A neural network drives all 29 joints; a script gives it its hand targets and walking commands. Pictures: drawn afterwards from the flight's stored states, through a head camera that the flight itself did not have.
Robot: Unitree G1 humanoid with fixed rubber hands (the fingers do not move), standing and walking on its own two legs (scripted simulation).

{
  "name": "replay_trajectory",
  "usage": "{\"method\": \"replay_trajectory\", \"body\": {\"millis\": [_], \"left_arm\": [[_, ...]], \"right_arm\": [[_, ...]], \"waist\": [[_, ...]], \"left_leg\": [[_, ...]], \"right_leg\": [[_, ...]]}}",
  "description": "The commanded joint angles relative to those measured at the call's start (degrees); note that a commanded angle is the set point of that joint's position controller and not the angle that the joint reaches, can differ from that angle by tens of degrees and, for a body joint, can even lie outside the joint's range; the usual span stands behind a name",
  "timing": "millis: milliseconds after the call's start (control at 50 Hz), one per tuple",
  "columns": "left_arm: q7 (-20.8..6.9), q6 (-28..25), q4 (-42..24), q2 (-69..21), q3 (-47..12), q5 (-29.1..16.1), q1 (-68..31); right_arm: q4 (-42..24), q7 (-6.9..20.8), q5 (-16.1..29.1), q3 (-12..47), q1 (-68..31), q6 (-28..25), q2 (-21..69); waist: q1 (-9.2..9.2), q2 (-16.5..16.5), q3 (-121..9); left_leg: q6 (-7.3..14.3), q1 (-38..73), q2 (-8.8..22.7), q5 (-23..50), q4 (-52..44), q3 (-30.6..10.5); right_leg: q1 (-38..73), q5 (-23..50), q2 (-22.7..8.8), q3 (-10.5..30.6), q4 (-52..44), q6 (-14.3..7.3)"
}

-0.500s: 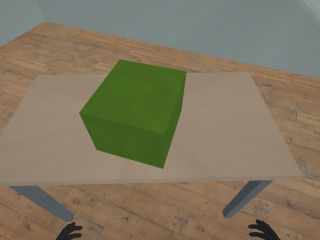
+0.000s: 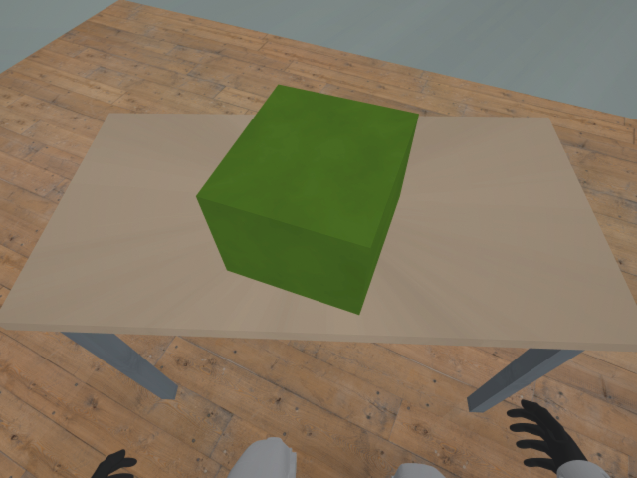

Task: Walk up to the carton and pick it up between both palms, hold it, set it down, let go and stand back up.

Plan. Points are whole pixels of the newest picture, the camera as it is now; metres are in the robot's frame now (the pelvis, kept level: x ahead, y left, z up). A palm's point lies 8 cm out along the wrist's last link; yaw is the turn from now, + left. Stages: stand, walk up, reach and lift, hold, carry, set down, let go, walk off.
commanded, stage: walk up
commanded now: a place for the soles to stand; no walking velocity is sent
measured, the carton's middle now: (317, 196) +0.51 +0.03 -0.01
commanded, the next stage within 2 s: reach and lift in 1.96 s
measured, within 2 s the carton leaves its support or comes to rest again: neither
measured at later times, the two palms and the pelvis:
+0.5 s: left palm out of the picture +0.06 +0.32 -0.10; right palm out of the picture +0.08 -0.23 -0.09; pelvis -0.02 +0.04 +0.00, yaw +0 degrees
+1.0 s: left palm out of the picture +0.11 +0.29 -0.09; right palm out of the picture +0.10 -0.24 -0.08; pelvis -0.01 +0.03 +0.00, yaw -3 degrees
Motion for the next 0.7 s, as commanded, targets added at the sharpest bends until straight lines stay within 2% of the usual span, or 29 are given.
{"method": "replay_trajectory", "body": {"millis": [0,20,40,60,80,100,120,140,160,180,240,280,300,340,360,380,400,420,440,460,500,540,580,680], "left_arm": [[-1.0,-0.3,-4.7,10.0,3.1,-0.6,-4.1],[-1.6,0.1,-5.1,9.1,2.4,-1.2,-5.2],[-2.2,0.3,-5.0,6.2,1.4,-1.5,-2.1],[-2.7,0.4,-6.0,1.7,-0.2,-1.9,1.8],[-2.1,1.4,-6.8,2.6,0.1,-2.4,2.3],[-1.5,2.6,-6.2,5.6,1.2,-2.1,0.1],[-1.6,2.9,-5.9,6.8,1.6,-2.2,-0.8],[-1.5,2.5,-4.9,6.2,1.5,-2.4,0.1],[-1.6,2.1,-3.3,5.4,1.2,-2.2,2.9],[-1.7,1.8,-2.4,4.8,1.0,-1.7,4.5],[-2.4,1.6,-2.6,4.1,0.9,-0.9,2.4],[-2.8,1.9,-3.0,3.7,1.1,-0.8,1.3],[-2.9,1.9,-2.9,3.5,1.2,-0.9,1.4],[-3.3,1.5,-2.5,3.4,1.6,-0.9,2.9],[-3.5,1.0,-2.3,3.4,1.7,-1.0,3.9],[-3.7,0.4,-2.3,4.2,1.9,-0.9,4.0],[-3.8,0.1,-2.5,6.7,2.4,-0.5,3.2],[-4.1,0.2,-2.1,7.8,2.7,-2.0,-0.1],[-4.3,0.2,-2.0,5.8,1.8,-3.0,-2.4],[-4.5,0.0,-2.5,4.1,0.9,-3.0,-3.4],[-4.5,-0.2,-2.4,4.5,0.6,-2.8,-2.5],[-4.7,0.0,-2.0,4.6,0.6,-2.5,-0.6],[-4.7,0.0,-1.8,4.6,0.6,-2.1,0.1],[-4.8,-0.2,-2.1,4.9,0.3,-2.4,-0.9]], "right_arm": [[-2.8,0.2,1.8,-1.3,4.3,-2.2,-1.9],[-1.5,0.0,2.0,-2.1,7.0,-2.8,-3.1],[-0.6,-0.6,2.1,-2.9,8.5,-3.3,-5.5],[-1.9,-1.2,1.8,-3.3,8.2,-3.9,-8.8],[-4.1,-1.8,2.1,-3.7,4.7,-3.8,-12.8],[-3.8,-2.5,2.7,-4.2,2.8,-3.6,-13.1],[-3.8,-2.8,2.5,-3.0,0.8,-3.8,-9.7],[-3.6,-3.2,1.9,-2.1,0.2,-4.1,-7.9],[-3.9,-3.5,1.4,-2.0,0.4,-4.3,-7.5],[-3.7,-3.5,1.4,-1.8,1.4,-4.5,-6.7],[-3.3,-3.6,0.9,-1.7,4.2,-4.6,-5.5],[-3.5,-4.0,0.7,-2.1,5.1,-4.5,-6.0],[-3.7,-4.1,0.8,-2.2,5.2,-4.4,-6.2],[-4.4,-4.2,1.2,-2.2,3.8,-4.1,-6.6],[-4.6,-4.0,1.6,-1.8,2.9,-4.0,-6.5],[-4.8,-3.7,2.0,-1.5,3.7,-4.0,-5.7],[-5.5,-3.4,2.6,-1.0,5.5,-4.2,-3.9],[-5.2,-3.4,3.0,-1.0,5.5,-4.1,-2.5],[-4.7,-3.4,2.7,-1.0,5.1,-4.1,-2.2],[-4.7,-3.3,2.5,-1.1,4.9,-4.4,-3.0],[-4.5,-3.3,2.0,-1.1,5.6,-5.3,-3.6],[-4.6,-3.6,1.5,-1.3,6.3,-5.9,-5.1],[-4.5,-3.7,1.8,-1.2,5.8,-5.9,-5.1],[-4.7,-3.7,2.0,-0.6,6.0,-6.0,-4.6]], "waist": [[-1.74,-11.5,-10.1],[-3.16,-8.7,-11.1],[-3.35,-1.5,-12.0],[-2.77,9.3,-12.4],[-2.93,10.8,-10.9],[-3.51,8.5,-7.7],[-2.53,6.7,-3.4],[-1.49,6.4,-1.8],[-0.57,7.7,-3.4],[-0.55,8.6,-5.1],[-2.43,8.1,-6.6],[-2.85,8.4,-6.3],[-2.62,8.5,-6.3],[-0.85,7.6,-6.1],[0.4,6.8,-6.3],[0.79,5.2,-7.0],[0.06,0.3,-7.5],[-1.62,-2.9,-5.7],[-2.27,-3.4,-5.1],[-2.43,-2.5,-4.2],[-2.32,-3.4,-4.1],[-1.64,-3.0,-4.8],[-0.96,-2.6,-5.1],[-1.04,-1.3,-7.5]], "left_leg": [[0.4,11.4,-0.2,9.0,-15.7,3.6],[0.9,17.5,-2.0,16.6,-21.9,5.8],[1.4,22.1,-1.6,18.3,-25.6,3.1],[4.7,21.6,8.8,15.5,-29.2,-11.4],[12.5,9.4,19.7,2.1,-34.9,-24.2],[15.9,-0.2,21.6,-7.7,-38.2,-26.7],[14.7,0.4,17.8,-5.1,-37.7,-23.6],[12.8,3.0,15.0,3.5,-35.0,-19.2],[11.5,5.3,13.8,10.2,-32.8,-16.4],[11.2,6.7,13.4,14.0,-31.5,-15.3],[11.5,9.7,13.1,13.3,-30.5,-15.3],[11.4,10.3,13.4,12.0,-30.4,-16.0],[11.2,9.8,13.5,11.2,-30.2,-16.0],[9.6,5.9,12.6,8.6,-29.1,-14.3],[7.9,2.8,11.7,6.4,-28.2,-12.8],[5.8,-0.3,10.5,4.4,-27.5,-11.2],[3.4,-2.9,7.2,0.2,-25.9,-7.8],[2.2,2.6,2.1,-1.5,-23.2,-2.0],[2.3,10.0,1.3,2.6,-20.0,-1.1],[2.4,10.6,1.5,6.2,-20.9,-1.5],[3.2,12.0,3.2,9.8,-23.3,-3.3],[4.3,8.8,5.7,6.3,-25.8,-6.6],[4.1,7.0,5.6,6.5,-26.1,-6.0],[3.7,9.1,5.2,12.7,-24.8,-3.8]], "right_leg": [[-1.1,17.1,-6.1,3.9,-1.7,-9.1],[-4.6,10.7,-4.2,2.4,2.7,-7.2],[-8.7,2.5,-1.5,0.1,9.3,-5.0],[-14.1,-14.7,2.6,-2.1,15.1,-1.7],[-12.4,-24.8,3.7,1.6,20.1,0.3],[-8.5,-22.3,2.2,5.9,25.1,0.2],[-11.0,-18.8,2.5,6.7,25.2,0.6],[-12.8,-16.4,2.4,6.8,24.1,0.9],[-11.7,-15.2,2.1,5.8,22.1,1.0],[-10.0,-14.9,2.1,5.1,20.1,1.2],[-8.6,-14.4,3.1,3.7,15.0,1.6],[-7.9,-12.5,3.6,2.9,11.2,1.2],[-6.6,-11.6,4.0,2.4,8.7,0.9],[-0.6,-6.1,4.9,1.2,0.4,-0.6],[4.0,-1.1,5.1,1.3,-5.4,-1.8],[7.4,2.2,3.8,4.3,-7.2,-3.2],[7.7,-1.8,-0.5,11.3,-7.7,-5.7],[-2.1,-14.2,-2.6,14.6,-11.2,-7.3],[-9.2,-19.3,-3.3,14.5,-13.4,-7.4],[-9.6,-16.6,-2.1,12.8,-13.2,-6.2],[-9.6,-10.3,-0.4,10.6,-10.8,-4.6],[-6.3,-6.9,1.3,9.1,-8.4,-3.9],[-3.4,-3.4,1.1,9.5,-7.7,-4.1],[-1.9,3.4,0.8,9.5,-6.5,-4.4]]}}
